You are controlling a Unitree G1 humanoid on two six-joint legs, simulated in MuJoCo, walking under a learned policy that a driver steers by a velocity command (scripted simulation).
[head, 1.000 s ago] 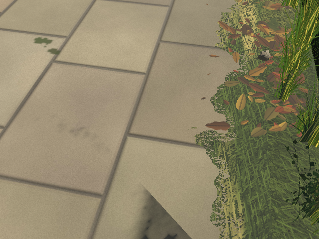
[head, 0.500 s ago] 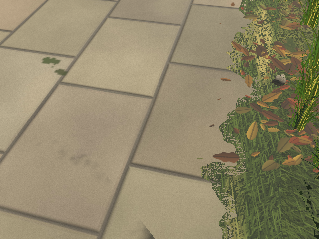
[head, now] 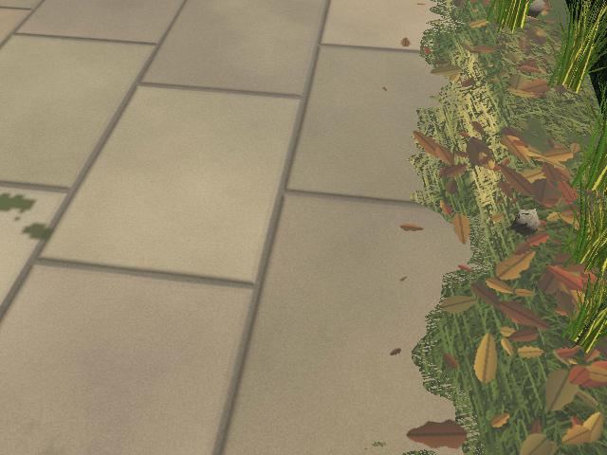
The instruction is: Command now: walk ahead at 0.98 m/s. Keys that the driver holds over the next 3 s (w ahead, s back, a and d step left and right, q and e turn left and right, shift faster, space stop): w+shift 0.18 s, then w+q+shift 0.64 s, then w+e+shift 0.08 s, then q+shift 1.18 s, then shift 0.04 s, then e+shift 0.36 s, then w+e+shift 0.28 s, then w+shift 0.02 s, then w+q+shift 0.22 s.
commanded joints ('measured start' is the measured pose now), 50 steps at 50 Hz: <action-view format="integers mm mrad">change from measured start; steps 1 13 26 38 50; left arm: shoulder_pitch -156 256 352 99 -170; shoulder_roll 21 164 81 130 73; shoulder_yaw -17 73 21 10 -37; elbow -97 31 143 -139 -255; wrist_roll -11 10 -27 -1 1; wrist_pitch -10 -20 -87 -78 -25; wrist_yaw -14 31 48 56 36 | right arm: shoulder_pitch -33 -105 -511 -131 17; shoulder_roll -84 -135 -47 -218 -219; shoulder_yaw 2 0 29 -65 -46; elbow -71 -144 -326 -198 -155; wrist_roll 17 43 3 -19 19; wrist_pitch -37 -7 70 86 21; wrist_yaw -5 -37 41 -23 -22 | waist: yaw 20 145 53 17 -73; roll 41 -19 -1 -99 93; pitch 192 -194 168 6 47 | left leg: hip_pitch -274 -749 -691 57 -108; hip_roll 230 150 176 332 108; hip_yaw -130 -190 63 -788 -329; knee -269 1280 611 -56 88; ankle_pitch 364 18 415 -133 972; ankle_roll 66 38 42 317 45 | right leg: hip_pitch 152 1056 680 -78 338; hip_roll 41 -222 34 93 187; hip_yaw -94 618 -273 106 -75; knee -268 -778 -921 459 -480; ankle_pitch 174 -636 483 -348 183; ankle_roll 3 -201 106 82 49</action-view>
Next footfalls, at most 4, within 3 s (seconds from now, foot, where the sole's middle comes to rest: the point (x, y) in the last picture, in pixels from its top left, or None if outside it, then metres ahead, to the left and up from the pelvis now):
0.20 right None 0.41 -0.09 -0.77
0.66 left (270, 337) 0.81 0.08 -0.77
1.08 right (248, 207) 1.26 0.14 -0.77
1.52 left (169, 247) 1.12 0.36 -0.77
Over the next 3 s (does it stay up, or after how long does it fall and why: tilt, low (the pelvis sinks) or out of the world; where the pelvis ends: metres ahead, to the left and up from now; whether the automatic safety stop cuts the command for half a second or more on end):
stays up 1.30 0.41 -0.01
